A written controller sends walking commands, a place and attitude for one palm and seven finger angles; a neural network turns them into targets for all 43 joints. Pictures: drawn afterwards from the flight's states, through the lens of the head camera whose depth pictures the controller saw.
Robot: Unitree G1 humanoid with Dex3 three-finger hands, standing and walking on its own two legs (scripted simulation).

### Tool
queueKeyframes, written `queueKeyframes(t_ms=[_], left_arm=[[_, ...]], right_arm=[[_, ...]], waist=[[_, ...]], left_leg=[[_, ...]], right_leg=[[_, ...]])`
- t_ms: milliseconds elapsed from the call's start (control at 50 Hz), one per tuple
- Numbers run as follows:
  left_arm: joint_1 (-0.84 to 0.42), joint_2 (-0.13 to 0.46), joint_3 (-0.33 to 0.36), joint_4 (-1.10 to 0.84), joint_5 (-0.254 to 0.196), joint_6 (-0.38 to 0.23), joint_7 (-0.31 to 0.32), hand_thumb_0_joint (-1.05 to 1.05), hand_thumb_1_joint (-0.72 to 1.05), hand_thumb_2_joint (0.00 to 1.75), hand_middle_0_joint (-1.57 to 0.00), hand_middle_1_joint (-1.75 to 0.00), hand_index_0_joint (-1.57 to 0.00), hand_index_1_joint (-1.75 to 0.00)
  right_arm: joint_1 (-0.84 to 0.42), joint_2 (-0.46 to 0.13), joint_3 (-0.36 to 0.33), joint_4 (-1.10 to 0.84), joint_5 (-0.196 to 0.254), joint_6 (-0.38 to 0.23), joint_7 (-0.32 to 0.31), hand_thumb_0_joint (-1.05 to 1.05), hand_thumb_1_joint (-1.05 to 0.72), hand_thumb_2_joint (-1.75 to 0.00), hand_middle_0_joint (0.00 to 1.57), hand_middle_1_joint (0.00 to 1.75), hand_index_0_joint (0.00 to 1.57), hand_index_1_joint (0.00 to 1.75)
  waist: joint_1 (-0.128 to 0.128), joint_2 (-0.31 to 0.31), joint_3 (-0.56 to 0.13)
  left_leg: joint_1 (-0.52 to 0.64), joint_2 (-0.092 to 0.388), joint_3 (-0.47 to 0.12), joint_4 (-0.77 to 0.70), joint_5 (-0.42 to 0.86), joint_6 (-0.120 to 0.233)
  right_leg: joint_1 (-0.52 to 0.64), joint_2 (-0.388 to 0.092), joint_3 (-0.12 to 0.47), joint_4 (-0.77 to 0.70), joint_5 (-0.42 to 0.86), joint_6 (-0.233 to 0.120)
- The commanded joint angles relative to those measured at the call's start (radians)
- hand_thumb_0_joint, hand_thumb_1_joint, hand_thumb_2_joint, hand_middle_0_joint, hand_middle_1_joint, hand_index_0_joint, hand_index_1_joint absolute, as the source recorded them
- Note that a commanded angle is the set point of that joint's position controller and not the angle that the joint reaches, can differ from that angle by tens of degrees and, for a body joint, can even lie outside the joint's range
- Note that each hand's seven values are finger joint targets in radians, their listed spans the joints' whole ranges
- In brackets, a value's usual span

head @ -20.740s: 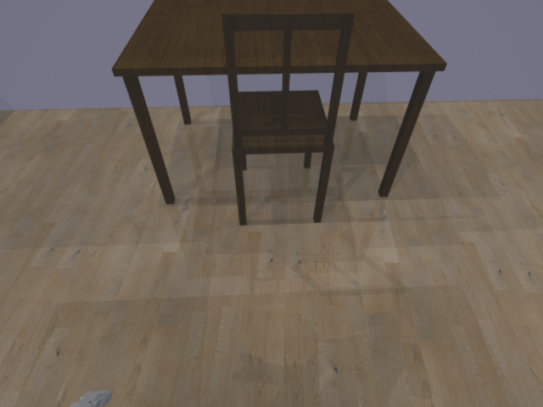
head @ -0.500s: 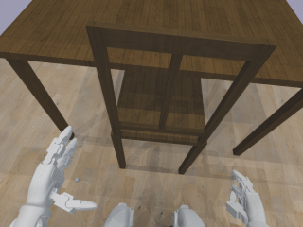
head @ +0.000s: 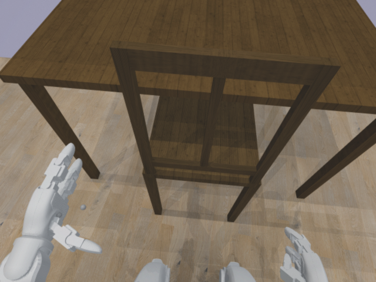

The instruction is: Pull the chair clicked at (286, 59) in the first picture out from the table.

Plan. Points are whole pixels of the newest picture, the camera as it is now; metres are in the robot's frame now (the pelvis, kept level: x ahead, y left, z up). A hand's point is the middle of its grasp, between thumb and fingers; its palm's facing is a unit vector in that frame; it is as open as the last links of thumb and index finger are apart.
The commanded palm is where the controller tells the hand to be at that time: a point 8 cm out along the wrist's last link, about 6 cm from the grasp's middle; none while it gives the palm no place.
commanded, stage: raise the hand toward the chair's back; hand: left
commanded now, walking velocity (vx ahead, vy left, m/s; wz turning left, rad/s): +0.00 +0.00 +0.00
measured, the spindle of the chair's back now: (209, 130) +0.45 -0.03 +0.03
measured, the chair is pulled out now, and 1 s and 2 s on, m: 0.00 0.00 0.00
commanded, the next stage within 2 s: aim the fingers beside a spindle in 0.40 s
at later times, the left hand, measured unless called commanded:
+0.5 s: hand (94, 213) +0.24 +0.19 +0.05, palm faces -0.03 -1.00 -0.07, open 16.9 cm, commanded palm +0.22 +0.24 +0.05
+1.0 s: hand (115, 205) +0.26 +0.16 +0.02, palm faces -0.07 -1.00 -0.05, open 16.9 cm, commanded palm +0.25 +0.22 +0.03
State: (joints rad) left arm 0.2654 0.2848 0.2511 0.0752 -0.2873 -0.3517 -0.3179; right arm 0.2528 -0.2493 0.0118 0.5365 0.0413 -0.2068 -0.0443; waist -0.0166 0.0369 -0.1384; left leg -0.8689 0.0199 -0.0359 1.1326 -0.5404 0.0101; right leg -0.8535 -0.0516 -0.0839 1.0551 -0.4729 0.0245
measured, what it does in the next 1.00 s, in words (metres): stands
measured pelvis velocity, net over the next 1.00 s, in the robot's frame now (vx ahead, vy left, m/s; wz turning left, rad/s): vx -0.01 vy -0.01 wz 0.00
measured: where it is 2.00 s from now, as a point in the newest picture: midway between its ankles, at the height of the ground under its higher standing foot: outside the picture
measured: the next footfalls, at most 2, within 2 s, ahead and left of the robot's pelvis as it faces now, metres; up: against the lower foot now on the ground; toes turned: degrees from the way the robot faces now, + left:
none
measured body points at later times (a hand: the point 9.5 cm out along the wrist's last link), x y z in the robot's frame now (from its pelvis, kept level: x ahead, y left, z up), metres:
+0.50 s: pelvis +0.00 -0.01 +0.00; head +0.07 -0.01 +0.45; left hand +0.23 +0.24 +0.06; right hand +0.18 -0.26 -0.07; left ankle +0.00 +0.11 -0.66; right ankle +0.02 -0.14 -0.66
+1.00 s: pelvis -0.01 -0.01 -0.01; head +0.08 -0.02 +0.43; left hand +0.26 +0.22 +0.03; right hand +0.16 -0.26 -0.10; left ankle +0.00 +0.11 -0.66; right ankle +0.02 -0.14 -0.66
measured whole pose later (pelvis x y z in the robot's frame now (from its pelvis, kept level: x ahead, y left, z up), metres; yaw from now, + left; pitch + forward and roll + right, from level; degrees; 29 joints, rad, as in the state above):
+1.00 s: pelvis -0.01 -0.01 -0.01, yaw +0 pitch +17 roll -2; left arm 0.17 0.24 0.17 0.17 -0.25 -0.40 -0.27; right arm 0.24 -0.26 0.00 0.53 0.03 -0.21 -0.03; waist -0.03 0.04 -0.13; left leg -0.93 0.02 -0.03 1.17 -0.54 -0.01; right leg -0.94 -0.05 -0.07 1.12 -0.49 0.00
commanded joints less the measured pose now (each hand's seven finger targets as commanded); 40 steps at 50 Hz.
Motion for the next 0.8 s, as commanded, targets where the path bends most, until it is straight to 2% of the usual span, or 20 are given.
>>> queueKeyframes(t_ms=[0, 40, 60, 120, 140, 180, 220, 240, 300, 340, 360, 440, 500, 580, 620, 640, 680, 700, 760, 780], left_arm=[[-0.025, 0.157, 0.056, -0.229, -0.013, -0.024, -0.047, 0.00, -0.50, 0.30, -0.06, -0.08, -0.06, -0.08], [-0.008, 0.191, 0.113, -0.262, -0.023, -0.046, -0.016, 0.00, -0.50, 0.30, -0.06, -0.08, -0.06, -0.08], [-0.009, 0.183, 0.119, -0.293, -0.031, -0.067, 0.001, 0.00, -0.50, 0.30, -0.06, -0.08, -0.06, -0.08], [-0.012, 0.145, 0.110, -0.265, -0.028, -0.116, 0.046, 0.00, -0.50, 0.30, -0.06, -0.08, -0.06, -0.08], [-0.015, 0.152, 0.117, -0.233, -0.021, -0.123, 0.056, 0.00, -0.50, 0.30, -0.06, -0.08, -0.06, -0.08], [-0.017, 0.107, 0.067, -0.153, -0.008, -0.118, 0.045, 0.00, -0.50, 0.30, -0.06, -0.08, -0.06, -0.08], [-0.023, 0.102, 0.034, -0.126, 0.001, -0.100, 0.014, 0.00, -0.50, 0.30, -0.06, -0.08, -0.06, -0.08], [-0.025, 0.101, 0.020, -0.120, 0.005, -0.089, -0.003, 0.00, -0.50, 0.30, -0.06, -0.08, -0.06, -0.08], [-0.043, 0.142, 0.039, -0.174, -0.006, -0.069, -0.038, 0.00, -0.50, 0.30, -0.06, -0.08, -0.06, -0.08], [-0.055, 0.179, 0.082, -0.233, -0.019, -0.082, -0.031, 0.00, -0.50, 0.30, -0.06, -0.08, -0.06, -0.08], [-0.051, 0.176, 0.092, -0.247, -0.026, -0.092, -0.023, 0.00, -0.50, 0.30, -0.06, -0.08, -0.06, -0.08], [-0.053, 0.157, 0.110, -0.218, -0.033, -0.130, 0.015, 0.00, -0.50, 0.30, -0.06, -0.08, -0.06, -0.08], [-0.062, 0.095, 0.041, -0.138, -0.014, -0.119, 0.007, 0.00, -0.50, 0.30, -0.06, -0.08, -0.06, -0.08], [-0.099, 0.072, -0.025, -0.104, 0.002, -0.079, -0.032, 0.00, -0.50, 0.30, -0.06, -0.08, -0.06, -0.08], [-0.116, 0.107, 0.002, -0.144, -0.001, -0.078, -0.035, 0.00, -0.50, 0.30, -0.06, -0.08, -0.06, -0.08], [-0.123, 0.131, 0.024, -0.155, -0.001, -0.083, -0.026, 0.00, -0.50, 0.30, -0.06, -0.08, -0.06, -0.08], [-0.138, 0.135, 0.037, -0.209, 0.001, -0.106, -0.003, 0.00, -0.50, 0.30, -0.06, -0.08, -0.06, -0.08], [-0.138, 0.123, 0.032, -0.217, 0.001, -0.116, 0.013, 0.00, -0.50, 0.30, -0.06, -0.08, -0.06, -0.08], [-0.120, 0.117, 0.044, -0.184, 0.009, -0.136, 0.056, 0.00, -0.50, 0.30, -0.06, -0.08, -0.06, -0.08], [-0.131, 0.112, 0.045, -0.165, 0.012, -0.138, 0.062, 0.00, -0.50, 0.30, -0.06, -0.08, -0.06, -0.08]], right_arm=[[-0.030, -0.154, -0.069, -0.171, 0.004, -0.069, -0.011, 0.00, -0.90, -0.90, 0.20, 0.30, 0.20, 0.30], [-0.028, -0.143, -0.072, -0.166, -0.003, -0.073, -0.009, 0.00, -0.90, -0.90, 0.20, 0.30, 0.20, 0.30], [-0.024, -0.136, -0.070, -0.163, -0.006, -0.075, -0.007, 0.00, -0.90, -0.90, 0.20, 0.30, 0.20, 0.30], [-0.029, -0.123, -0.068, -0.143, -0.011, -0.077, -0.001, 0.00, -0.90, -0.90, 0.20, 0.30, 0.20, 0.30], [-0.033, -0.126, -0.070, -0.135, -0.014, -0.075, 0.000, 0.00, -0.90, -0.90, 0.20, 0.30, 0.20, 0.30], [-0.032, -0.133, -0.068, -0.132, -0.009, -0.069, 0.004, 0.00, -0.90, -0.90, 0.20, 0.30, 0.20, 0.30], [-0.035, -0.147, -0.068, -0.143, -0.004, -0.067, 0.002, 0.00, -0.90, -0.90, 0.20, 0.30, 0.20, 0.30], [-0.038, -0.149, -0.068, -0.148, -0.001, -0.065, 0.001, 0.00, -0.90, -0.90, 0.20, 0.30, 0.20, 0.30], [-0.033, -0.153, -0.069, -0.165, 0.004, -0.069, -0.008, 0.00, -0.90, -0.90, 0.20, 0.30, 0.20, 0.30], [-0.033, -0.147, -0.068, -0.160, -0.001, -0.076, -0.013, 0.00, -0.90, -0.90, 0.20, 0.30, 0.20, 0.30], [-0.030, -0.139, -0.068, -0.158, -0.003, -0.078, -0.013, 0.00, -0.90, -0.90, 0.20, 0.30, 0.20, 0.30], [-0.039, -0.126, -0.065, -0.129, -0.009, -0.085, -0.012, 0.00, -0.90, -0.90, 0.20, 0.30, 0.20, 0.30], [-0.041, -0.133, -0.062, -0.130, -0.007, -0.081, -0.007, 0.00, -0.90, -0.90, 0.20, 0.30, 0.20, 0.30], [-0.036, -0.147, -0.063, -0.142, -0.001, -0.078, -0.008, 0.00, -0.90, -0.90, 0.20, 0.30, 0.20, 0.30], [-0.032, -0.149, -0.066, -0.149, -0.002, -0.082, -0.012, 0.00, -0.90, -0.90, 0.20, 0.30, 0.20, 0.30], [-0.034, -0.149, -0.066, -0.148, -0.004, -0.082, -0.013, 0.00, -0.90, -0.90, 0.20, 0.30, 0.20, 0.30], [-0.031, -0.139, -0.065, -0.148, -0.009, -0.087, -0.011, 0.00, -0.90, -0.90, 0.20, 0.30, 0.20, 0.30], [-0.029, -0.135, -0.063, -0.147, -0.012, -0.088, -0.010, 0.00, -0.90, -0.90, 0.20, 0.30, 0.20, 0.30], [-0.034, -0.128, -0.064, -0.138, -0.017, -0.082, -0.003, 0.00, -0.90, -0.90, 0.20, 0.30, 0.20, 0.30], [-0.035, -0.129, -0.065, -0.133, -0.017, -0.078, -0.001, 0.00, -0.90, -0.90, 0.20, 0.30, 0.20, 0.30]], waist=[[0.000, 0.034, -0.273], [0.016, 0.015, -0.293], [0.018, 0.029, -0.299], [0.009, 0.040, -0.229], [0.007, 0.035, -0.211], [-0.015, 0.015, -0.162], [-0.020, 0.024, -0.157], [-0.023, 0.015, -0.157], [-0.016, 0.010, -0.227], [-0.005, 0.007, -0.273], [-0.003, 0.013, -0.279], [-0.005, 0.001, -0.228], [-0.023, 0.003, -0.172], [-0.032, -0.004, -0.183], [-0.023, -0.004, -0.225], [-0.019, -0.019, -0.236], [-0.005, 0.018, -0.281], [-0.006, 0.009, -0.287], [0.000, 0.012, -0.268], [-0.007, -0.006, -0.258]], left_leg=[[0.196, -0.023, -0.009, -0.207, 0.346, -0.002], [0.201, -0.023, -0.008, -0.203, 0.392, -0.003], [0.207, -0.024, -0.010, -0.205, 0.407, -0.006], [0.188, -0.021, -0.010, -0.201, 0.379, -0.013], [0.168, -0.023, -0.006, -0.194, 0.362, -0.008], [0.129, -0.024, 0.004, -0.189, 0.285, -0.005], [0.117, -0.025, 0.007, -0.195, 0.229, -0.002], [0.117, -0.025, 0.008, -0.198, 0.220, 0.003], [0.136, -0.030, 0.014, -0.195, 0.240, 0.010], [0.154, -0.028, 0.008, -0.186, 0.293, 0.011], [0.168, -0.028, 0.008, -0.187, 0.316, 0.010], [0.139, -0.027, 0.006, -0.171, 0.312, 0.006], [0.111, -0.029, 0.011, -0.173, 0.259, 0.005], [0.104, -0.029, 0.011, -0.171, 0.228, 0.008], [0.115, -0.029, 0.012, -0.165, 0.245, 0.010], [0.111, -0.027, 0.009, -0.161, 0.257, 0.011], [0.139, -0.027, 0.004, -0.162, 0.303, 0.007], [0.142, -0.027, 0.003, -0.159, 0.317, 0.006], [0.119, -0.028, 0.008, -0.151, 0.315, 0.004], [0.107, -0.026, 0.008, -0.148, 0.305, 0.003]], right_leg=[[0.195, 0.051, 0.000, -0.142, 0.219, -0.044], [0.222, 0.056, -0.001, -0.136, 0.258, -0.043], [0.226, 0.056, -0.002, -0.131, 0.268, -0.043], [0.177, 0.056, -0.012, -0.120, 0.233, -0.045], [0.172, 0.054, -0.007, -0.123, 0.225, -0.045], [0.137, 0.051, -0.002, -0.133, 0.169, -0.042], [0.125, 0.048, 0.006, -0.143, 0.119, -0.043], [0.134, 0.049, 0.012, -0.152, 0.108, -0.043], [0.191, 0.045, 0.033, -0.171, 0.140, -0.039], [0.225, 0.048, 0.033, -0.158, 0.197, -0.039], [0.229, 0.049, 0.030, -0.155, 0.221, -0.039], [0.202, 0.049, 0.025, -0.143, 0.216, -0.038], [0.154, 0.045, 0.022, -0.142, 0.166, -0.037], [0.141, 0.041, 0.028, -0.146, 0.140, -0.037], [0.163, 0.039, 0.037, -0.146, 0.158, -0.037], [0.173, 0.042, 0.037, -0.138, 0.169, -0.038], [0.182, 0.041, 0.030, -0.118, 0.207, -0.041], [0.179, 0.042, 0.025, -0.109, 0.219, -0.040], [0.171, 0.042, 0.026, -0.100, 0.219, -0.040], [0.159, 0.040, 0.022, -0.096, 0.213, -0.039]])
